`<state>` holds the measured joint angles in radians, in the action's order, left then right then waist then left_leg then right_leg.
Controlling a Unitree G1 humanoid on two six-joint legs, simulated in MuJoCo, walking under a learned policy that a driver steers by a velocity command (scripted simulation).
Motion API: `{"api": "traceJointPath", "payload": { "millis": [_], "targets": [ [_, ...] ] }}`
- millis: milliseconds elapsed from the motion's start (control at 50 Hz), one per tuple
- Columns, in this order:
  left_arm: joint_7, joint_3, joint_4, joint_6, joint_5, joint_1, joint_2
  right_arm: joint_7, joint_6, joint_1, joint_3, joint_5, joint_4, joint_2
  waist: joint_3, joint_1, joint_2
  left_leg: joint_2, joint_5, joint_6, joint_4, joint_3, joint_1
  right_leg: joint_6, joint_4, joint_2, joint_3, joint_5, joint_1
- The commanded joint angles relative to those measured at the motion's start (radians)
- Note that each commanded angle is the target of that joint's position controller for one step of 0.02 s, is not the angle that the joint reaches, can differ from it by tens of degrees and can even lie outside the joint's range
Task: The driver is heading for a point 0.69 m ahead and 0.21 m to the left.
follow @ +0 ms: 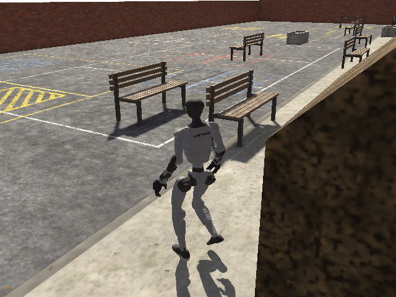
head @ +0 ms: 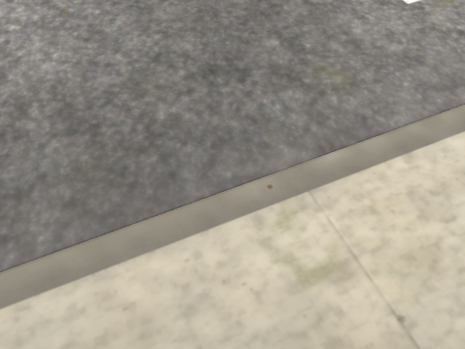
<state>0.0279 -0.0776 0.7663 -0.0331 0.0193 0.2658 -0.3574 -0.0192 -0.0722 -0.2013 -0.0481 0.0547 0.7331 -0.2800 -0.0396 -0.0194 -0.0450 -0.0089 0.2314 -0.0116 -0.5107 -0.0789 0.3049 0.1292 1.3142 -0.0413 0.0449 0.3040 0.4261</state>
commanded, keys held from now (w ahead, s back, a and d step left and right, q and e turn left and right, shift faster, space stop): w+e+shift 0.04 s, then w+q+shift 0.62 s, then shift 0.34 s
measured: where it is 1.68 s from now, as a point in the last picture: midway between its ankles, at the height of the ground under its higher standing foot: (222, 192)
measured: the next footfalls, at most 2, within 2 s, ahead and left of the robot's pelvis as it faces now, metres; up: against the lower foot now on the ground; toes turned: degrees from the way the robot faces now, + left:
right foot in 0.30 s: +0.45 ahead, -0.11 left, +0.00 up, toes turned -5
left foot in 0.74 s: +0.88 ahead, +0.08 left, +0.00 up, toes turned +20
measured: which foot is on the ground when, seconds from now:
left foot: down 0.00-0.28, up 0.30-0.72, down 0.74-1.00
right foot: up 0.00-0.28, down 0.30-0.74, up 0.76-1.00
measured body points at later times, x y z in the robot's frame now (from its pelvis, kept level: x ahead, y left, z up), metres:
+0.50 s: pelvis +0.46 -0.03 +0.01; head +0.48 -0.03 +0.46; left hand +0.49 +0.26 -0.11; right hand +0.56 -0.30 -0.12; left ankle +0.46 +0.12 -0.63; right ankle +0.41 -0.11 -0.73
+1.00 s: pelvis +0.84 +0.05 +0.01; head +0.89 +0.07 +0.45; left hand +0.92 +0.33 -0.10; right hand +0.98 -0.19 -0.12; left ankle +0.84 +0.07 -0.73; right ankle +1.00 -0.08 -0.66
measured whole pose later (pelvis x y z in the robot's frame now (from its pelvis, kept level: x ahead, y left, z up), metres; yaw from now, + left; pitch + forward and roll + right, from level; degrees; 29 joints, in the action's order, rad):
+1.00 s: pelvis +0.84 +0.05 +0.01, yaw +22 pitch +0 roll +0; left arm -0.01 0.00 0.69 -0.03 0.02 0.11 -0.23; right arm 0.01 -0.05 -0.32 -0.03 0.01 0.82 -0.26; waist -0.12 0.03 -0.01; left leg 0.15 0.16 0.16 -0.36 -0.03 0.19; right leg -0.01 1.01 0.09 0.04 0.22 0.66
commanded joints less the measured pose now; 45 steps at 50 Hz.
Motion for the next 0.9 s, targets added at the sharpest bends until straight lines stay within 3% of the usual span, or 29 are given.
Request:
{"api": "traceJointPath", "payload": {
  "millis": [20,60,80,120,160,200,240,260,280,300,320,340,360,380,400,420,480,520,600,640,680,700,720,740,760,780,820,860,900],
  "targets": [
    [0.032,0.029,-0.143,0.020,0.013,-0.086,0.045,0.014,-0.034,-0.160,-0.008,-0.023,0.034,-0.029,0.023,0.037,0.126,-0.274,0.000,0.102,0.304,0.279,-0.264,-0.002,0.039,0.133,0.039,-0.027,0.356],
    [0.040,0.043,-0.187,0.024,0.022,-0.167,0.065,0.024,-0.047,-0.190,0.002,-0.035,0.068,-0.003,-0.005,0.033,0.105,-0.219,-0.169,0.079,0.343,0.141,-0.212,-0.003,-0.007,0.127,0.029,-0.082,0.371],
    [0.044,0.054,-0.222,0.019,0.025,-0.181,0.075,0.027,-0.059,-0.189,0.001,-0.027,0.068,-0.036,-0.020,0.009,0.150,-0.242,-0.250,0.105,0.364,0.136,-0.168,-0.008,-0.074,0.122,0.053,-0.125,0.362],
    [0.044,0.060,-0.242,0.006,0.020,-0.234,0.051,0.031,-0.067,-0.173,0.000,-0.022,0.079,-0.060,-0.076,-0.017,0.109,-0.207,-0.320,0.120,0.421,0.049,-0.124,-0.017,-0.272,0.093,0.056,-0.215,0.332],
    [0.060,0.070,-0.260,-0.006,0.017,-0.321,0.038,0.029,-0.061,-0.199,-0.003,-0.039,0.092,-0.098,-0.111,-0.004,0.051,-0.189,-0.376,0.134,0.529,-0.002,-0.071,-0.011,-0.515,0.065,-0.070,-0.309,0.176],
    [0.060,0.078,-0.257,-0.018,0.018,-0.361,0.046,0.033,-0.051,-0.269,-0.005,-0.050,0.127,-0.142,-0.107,0.012,0.055,-0.195,-0.640,0.157,0.525,0.008,-0.141,0.005,-0.611,0.044,-0.152,-0.340,0.049],
    [0.034,0.064,-0.231,-0.025,0.029,-0.284,0.004,0.025,-0.044,-0.285,-0.018,-0.043,0.141,-0.224,-0.012,-0.042,0.121,-0.222,-1.112,0.153,0.316,0.004,-0.289,0.017,-0.650,-0.016,-0.149,-0.197,-0.070],
    [0.017,0.045,-0.188,-0.029,0.035,-0.132,-0.034,0.018,-0.034,-0.281,-0.022,-0.039,0.148,-0.250,0.084,-0.120,0.153,-0.230,-1.194,0.141,0.106,0.013,-0.300,0.023,-0.675,-0.036,-0.117,-0.124,-0.231],
    [0.000,0.025,-0.129,-0.034,0.042,0.062,-0.070,0.014,-0.023,-0.254,-0.024,-0.045,0.143,-0.254,0.174,-0.224,0.154,-0.194,-1.050,0.126,-0.168,0.003,-0.189,0.026,-0.761,-0.006,-0.077,-0.148,-0.475],
    [-0.024,-0.002,-0.095,-0.037,0.065,0.186,-0.162,0.021,-0.022,-0.276,-0.005,-0.039,0.107,-0.158,0.306,-0.224,0.059,-0.118,-0.507,0.129,-0.528,0.021,0.037,0.026,-0.743,0.212,0.156,0.104,-0.732],
    [-0.032,-0.015,-0.116,-0.045,0.081,0.161,-0.216,0.030,-0.021,-0.394,0.021,-0.072,0.060,-0.005,0.458,-0.088,-0.156,-0.008,0.263,0.124,-0.877,0.105,0.330,0.069,-0.848,0.503,0.621,0.245,-0.915],
    [-0.032,-0.012,-0.116,-0.039,0.047,0.151,-0.158,0.024,-0.015,-0.269,-0.008,-0.072,0.039,-0.123,0.425,-0.139,-0.044,-0.017,0.155,0.139,-0.940,0.157,0.402,0.055,-0.974,0.485,0.683,0.220,-0.798],
    [-0.031,0.006,-0.089,-0.048,0.037,0.086,-0.089,0.027,-0.013,-0.194,-0.010,-0.069,0.022,-0.112,0.222,-0.089,-0.017,-0.054,0.052,0.137,-0.887,0.150,0.442,0.048,-0.990,0.424,0.490,0.115,-0.635],
    [-0.026,0.012,-0.071,-0.056,0.029,0.049,-0.045,0.035,-0.008,-0.188,0.000,-0.062,0.032,-0.073,0.116,-0.051,-0.006,-0.085,0.023,0.129,-0.832,0.142,0.428,0.039,-1.026,0.379,0.364,0.012,-0.504],
    [-0.025,0.019,-0.060,-0.062,0.025,0.024,-0.012,0.042,0.009,-0.198,0.000,-0.055,0.055,-0.055,0.063,-0.016,0.006,-0.105,0.011,0.122,-0.808,0.144,0.383,0.003,-1.064,0.321,0.240,-0.059,-0.409],
    [-0.029,0.022,-0.051,-0.069,0.013,0.027,-0.001,0.051,0.029,-0.245,0.000,-0.047,0.056,-0.035,0.062,0.024,-0.057,-0.114,0.008,0.108,-0.799,0.138,0.343,0.004,-1.089,0.327,0.182,-0.091,-0.349],
    [-0.023,0.029,-0.004,-0.096,-0.014,0.042,0.043,0.067,0.072,-0.140,-0.005,-0.035,0.031,-0.010,-0.022,0.049,-0.012,-0.143,-0.031,0.095,-0.771,0.122,0.426,-0.038,-1.168,0.276,-0.003,-0.218,-0.309],
    [-0.021,0.031,0.015,-0.109,-0.010,0.052,0.049,0.077,0.073,-0.029,0.005,-0.034,-0.025,0.006,-0.072,0.053,-0.040,-0.140,-0.136,0.091,-0.681,0.078,0.452,-0.054,-1.195,0.246,-0.134,-0.410,-0.277],
    [-0.033,0.024,0.032,-0.115,-0.005,0.058,-0.004,0.101,0.061,0.089,0.022,-0.038,-0.079,-0.003,-0.102,0.065,0.003,-0.095,-0.319,0.138,-0.369,-0.030,0.356,-0.096,-1.211,0.212,-0.312,-0.687,-0.308],
    [-0.048,0.018,0.042,-0.111,-0.007,0.094,-0.047,0.107,0.057,0.123,0.018,-0.035,-0.085,-0.034,-0.077,0.061,0.011,-0.008,-0.352,0.172,-0.258,-0.121,0.253,-0.115,-1.149,0.215,-0.345,-1.027,-0.402],
    [-0.071,0.003,0.031,-0.086,0.000,0.089,-0.111,0.101,0.057,-0.021,0.006,-0.029,-0.045,-0.082,0.013,0.140,-0.036,0.079,-0.268,0.194,-0.218,-0.143,0.078,-0.123,-0.927,0.245,-0.329,-1.371,-0.470],
    [-0.077,-0.005,0.019,-0.069,0.004,0.054,-0.141,0.091,0.053,-0.210,-0.012,-0.019,0.009,-0.115,0.097,0.228,-0.040,0.116,-0.237,0.208,-0.195,-0.109,-0.124,-0.115,-0.690,0.260,-0.305,-1.417,-0.429],
    [-0.072,-0.007,0.006,-0.056,0.002,0.011,-0.145,0.071,0.047,-0.410,-0.033,-0.013,0.075,-0.145,0.172,0.309,-0.018,0.105,-0.280,0.237,-0.102,-0.023,-0.329,-0.106,-0.392,0.249,-0.279,-1.265,-0.352],
    [-0.052,0.006,0.019,-0.054,-0.002,0.021,-0.065,0.043,0.044,-0.379,-0.050,-0.019,0.091,-0.180,0.128,0.255,0.129,0.022,-0.374,0.258,-0.033,0.091,-0.428,-0.117,-0.003,0.077,-0.275,-0.303,-0.163],
    [-0.051,0.038,-0.060,-0.055,-0.028,0.218,0.040,0.036,0.047,-0.265,-0.077,0.009,0.048,-0.315,0.266,0.051,0.357,-0.291,-0.985,0.423,-0.116,0.549,-0.725,-0.153,0.405,-0.024,-0.149,0.273,0.216],
    [-0.060,0.043,-0.078,-0.064,-0.013,0.155,-0.015,0.035,0.049,-0.252,-0.087,-0.034,-0.013,-0.301,0.448,0.120,0.137,-0.339,-0.981,0.466,0.006,0.679,-0.717,-0.138,0.418,0.009,0.013,0.166,0.233],
    [-0.059,0.050,-0.074,-0.066,-0.003,0.083,-0.012,0.019,0.048,-0.138,-0.051,-0.045,-0.005,-0.181,0.154,0.032,-0.031,-0.281,-0.771,0.389,0.124,0.527,-0.357,-0.135,0.238,0.088,-0.010,0.064,0.232],
    [-0.051,0.049,-0.066,-0.023,0.018,0.082,-0.001,0.015,0.028,-0.113,-0.026,-0.056,-0.002,-0.118,0.062,-0.015,-0.040,-0.215,-0.867,0.333,0.178,0.384,-0.119,-0.143,0.084,0.122,-0.003,0.067,0.115],
    [-0.047,0.053,-0.065,0.013,0.010,0.077,0.021,0.023,0.007,-0.120,-0.022,-0.049,0.015,-0.123,0.070,-0.033,-0.022,-0.171,-0.958,0.309,0.211,0.280,-0.032,-0.152,-0.061,0.128,-0.022,0.067,0.040]
  ]
}}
